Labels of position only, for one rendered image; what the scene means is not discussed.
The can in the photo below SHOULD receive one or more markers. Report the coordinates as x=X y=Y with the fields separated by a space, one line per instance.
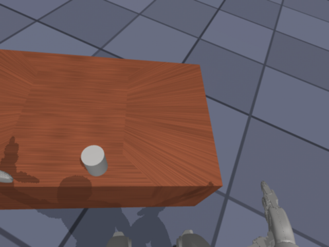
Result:
x=94 y=159

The right robot hand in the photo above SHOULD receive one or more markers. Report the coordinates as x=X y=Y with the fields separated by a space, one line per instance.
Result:
x=278 y=223

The left robot hand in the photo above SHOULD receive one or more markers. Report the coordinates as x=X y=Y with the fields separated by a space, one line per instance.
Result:
x=5 y=177

